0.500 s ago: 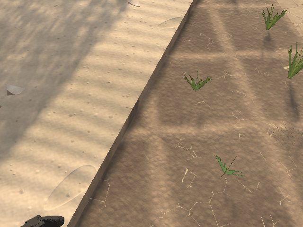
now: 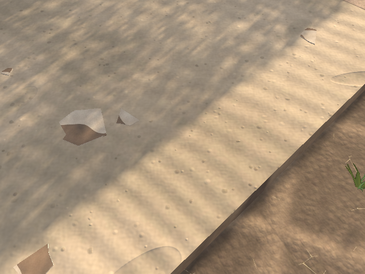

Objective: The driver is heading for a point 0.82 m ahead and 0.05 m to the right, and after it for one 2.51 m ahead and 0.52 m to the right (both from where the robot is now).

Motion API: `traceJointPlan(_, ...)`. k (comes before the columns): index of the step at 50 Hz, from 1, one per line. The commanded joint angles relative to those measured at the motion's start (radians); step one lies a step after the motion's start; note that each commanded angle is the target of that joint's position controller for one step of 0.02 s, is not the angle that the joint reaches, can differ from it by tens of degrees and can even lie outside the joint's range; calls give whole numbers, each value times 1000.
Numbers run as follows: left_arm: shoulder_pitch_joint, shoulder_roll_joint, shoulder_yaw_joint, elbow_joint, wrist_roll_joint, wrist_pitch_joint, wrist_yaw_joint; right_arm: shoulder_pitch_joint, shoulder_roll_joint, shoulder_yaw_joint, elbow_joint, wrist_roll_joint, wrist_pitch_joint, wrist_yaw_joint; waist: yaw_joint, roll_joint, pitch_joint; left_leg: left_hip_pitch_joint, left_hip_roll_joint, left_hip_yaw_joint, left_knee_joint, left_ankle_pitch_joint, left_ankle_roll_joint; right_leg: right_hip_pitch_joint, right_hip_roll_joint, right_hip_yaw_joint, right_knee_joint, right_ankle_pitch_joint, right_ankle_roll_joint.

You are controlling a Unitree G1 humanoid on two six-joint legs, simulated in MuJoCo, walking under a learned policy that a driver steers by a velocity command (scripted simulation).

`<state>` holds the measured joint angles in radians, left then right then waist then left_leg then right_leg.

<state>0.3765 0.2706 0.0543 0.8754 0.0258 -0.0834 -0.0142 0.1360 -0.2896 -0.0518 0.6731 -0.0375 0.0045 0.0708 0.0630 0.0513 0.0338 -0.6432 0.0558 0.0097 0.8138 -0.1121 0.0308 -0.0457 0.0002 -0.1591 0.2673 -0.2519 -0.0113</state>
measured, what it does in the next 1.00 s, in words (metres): walks ahead: left foot, then right foot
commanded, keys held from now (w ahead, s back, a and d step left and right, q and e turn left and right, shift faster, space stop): w+q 0.22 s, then w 0.32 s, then w+e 0.46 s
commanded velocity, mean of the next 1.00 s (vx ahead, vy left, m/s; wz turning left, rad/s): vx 0.50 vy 0.00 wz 0.11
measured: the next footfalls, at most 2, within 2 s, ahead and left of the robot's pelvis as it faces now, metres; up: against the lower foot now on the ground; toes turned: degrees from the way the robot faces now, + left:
left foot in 0.12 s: +0.20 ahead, +0.10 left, +0.00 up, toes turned +8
right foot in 0.56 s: +0.46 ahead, -0.04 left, +0.00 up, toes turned +8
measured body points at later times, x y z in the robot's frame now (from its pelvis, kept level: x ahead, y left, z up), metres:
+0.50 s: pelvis +0.25 +0.05 +0.00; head +0.27 +0.07 +0.45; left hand +0.34 +0.32 -0.12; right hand +0.32 -0.21 -0.12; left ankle +0.16 +0.10 -0.74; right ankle +0.40 -0.06 -0.69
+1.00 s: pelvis +0.53 +0.05 +0.00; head +0.57 +0.04 +0.45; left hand +0.43 +0.28 -0.13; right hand +0.80 -0.08 -0.05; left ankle +0.68 +0.17 -0.59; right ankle +0.42 -0.04 -0.74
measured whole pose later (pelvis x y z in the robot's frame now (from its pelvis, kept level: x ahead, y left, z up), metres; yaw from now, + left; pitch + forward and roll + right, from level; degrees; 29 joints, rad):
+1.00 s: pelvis +0.53 +0.05 +0.00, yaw +2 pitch +4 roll +1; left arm 0.54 0.17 0.01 0.97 0.03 -0.07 -0.02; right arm -0.04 -0.11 0.08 0.53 -0.05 0.00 0.02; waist 0.05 0.01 0.00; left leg -1.02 0.05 0.08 1.29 -0.30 0.05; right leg -0.01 0.04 0.10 0.19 -0.23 -0.07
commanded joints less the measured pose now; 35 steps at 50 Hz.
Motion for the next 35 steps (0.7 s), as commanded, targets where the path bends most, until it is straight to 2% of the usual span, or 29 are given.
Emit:
traceJointPlan(1,-29,150,31,-64,-4,-7,10,-89,-30,3,-93,-3,-10,8,-13,-168,0,108,-15,59,-118,-1,24,-19,-258,59,-68,373,-105)
traceJointPlan(3,-3,172,35,-53,-3,7,17,-102,-46,-3,-102,-12,-9,3,-14,-164,3,145,-49,88,-173,-92,55,36,-274,33,12,527,-92)
traceJointPlan(4,2,182,35,-51,-2,13,20,-73,-51,-7,-93,-18,-11,-5,-28,-167,-22,203,-87,106,-195,-141,73,61,-268,4,111,734,-86)
traceJointPlan(5,10,194,35,-51,-5,21,24,14,-63,-16,-68,-24,-18,-13,-66,-155,-73,303,-131,117,-244,-158,97,68,-259,-24,267,864,-80)
traceJointPlan(6,12,191,30,-57,-9,27,26,165,-86,-32,-17,-34,-27,-25,-134,-106,-159,505,-162,109,-317,-121,125,-12,-233,-58,484,806,-54)
traceJointPlan(7,28,138,12,-92,1,27,23,301,-168,-58,5,-38,-31,-42,-180,20,-262,749,45,-163,-361,-243,173,-238,-208,-62,775,398,-19)
traceJointPlan(8,38,51,-6,-167,7,24,5,269,-294,-82,-17,-13,-25,-50,-116,239,-291,926,307,-698,-483,-172,311,-624,-19,14,1039,-324,37)
traceJointPlan(9,-88,148,13,-171,27,29,6,293,-244,-79,-6,19,-18,-52,-186,26,-225,875,279,-666,-516,-123,321,-714,-52,166,1073,-254,32)
traceJointPlan(10,-124,127,10,-189,9,21,-1,255,-203,-65,10,21,-16,-59,-147,27,-104,777,244,-530,-514,-29,306,-739,-85,168,1055,-164,25)
traceJointPlan(11,-110,118,4,-178,7,14,-1,211,-155,-51,12,21,-18,-62,-105,-23,-47,661,190,-436,-533,87,270,-679,-115,174,964,-104,25)
traceJointPlan(12,-94,114,3,-169,14,23,-2,168,-129,-42,6,20,-23,-65,-70,-29,-30,589,147,-361,-546,190,244,-612,-128,170,918,-88,33)
traceJointPlan(13,-52,109,-1,-153,23,38,-4,136,-108,-33,3,21,-31,-67,-39,-16,-44,540,118,-303,-559,279,231,-546,-131,165,896,-73,43)
traceJointPlan(15,-26,94,-2,-141,29,58,-12,149,-106,-29,21,26,-53,-61,-21,-15,-68,514,93,-243,-566,420,229,-506,-115,143,869,-45,57)
traceJointPlan(17,-62,71,-6,-147,26,65,-18,189,-106,-30,49,25,-64,-60,-34,-6,-52,519,79,-215,-584,424,216,-538,-113,124,819,7,63)
traceJointPlan(22,-253,45,-17,-208,16,67,-22,273,-101,-25,96,22,-65,-64,-100,10,6,594,76,-199,-598,403,175,-620,-103,111,599,137,51)
traceJointPlan(24,-269,33,-22,-215,7,68,-18,305,-96,-21,112,10,-64,-68,-114,35,-10,643,101,-206,-577,455,183,-608,-81,93,587,130,32)
traceJointPlan(27,-322,42,-19,-247,6,63,-14,335,-100,-20,133,3,-61,-79,-125,13,28,731,146,-237,-557,482,189,-657,-72,99,533,94,-5)
traceJointPlan(28,-319,34,-20,-251,7,60,-12,331,-106,-21,140,-5,-59,-84,-115,27,35,773,174,-245,-546,545,189,-673,-61,90,550,53,-25)
traceJointPlan(29,-330,31,-23,-260,10,62,-8,339,-108,-21,149,-3,-54,-85,-120,18,44,796,170,-228,-531,571,185,-674,-42,60,514,-47,-37)
traceJointPlan(30,-322,35,-20,-255,7,59,-5,337,-96,-16,158,-8,-49,-85,-113,-15,44,811,129,-175,-476,761,166,-617,1,13,467,-90,-58)
traceJointPlan(31,-273,38,-13,-238,3,55,3,352,-93,-10,176,-13,-48,-85,-93,-8,-6,813,87,-139,-351,1044,144,-484,66,-37,410,-119,-75)
traceJointPlan(32,-169,36,-5,-212,-3,51,12,350,-125,-18,188,-2,-51,-88,-35,23,-77,777,90,-128,-205,1105,124,-304,89,-18,305,-49,-87)
traceJointPlan(33,-3,62,12,-160,0,44,19,299,-149,-24,181,23,-59,-86,54,8,-156,625,67,-98,-36,944,95,-17,50,48,193,111,-111)
traceJointPlan(34,163,144,38,-98,9,38,22,202,-105,-15,140,35,-79,-86,129,-58,-182,374,-14,-55,236,555,60,212,-109,254,91,149,-156)
traceJointPlan(35,176,248,50,-79,21,39,17,240,45,20,95,26,-92,-86,23,-300,-174,4,-151,29,610,-345,4,391,-393,656,106,668,-264)
Velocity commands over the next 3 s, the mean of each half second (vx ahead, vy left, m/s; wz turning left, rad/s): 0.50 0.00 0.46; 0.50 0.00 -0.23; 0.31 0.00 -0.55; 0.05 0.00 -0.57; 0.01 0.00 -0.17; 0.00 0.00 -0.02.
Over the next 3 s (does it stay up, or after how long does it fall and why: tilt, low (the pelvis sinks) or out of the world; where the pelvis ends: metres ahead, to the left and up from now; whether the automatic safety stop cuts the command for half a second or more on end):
stays up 0.81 0.07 0.08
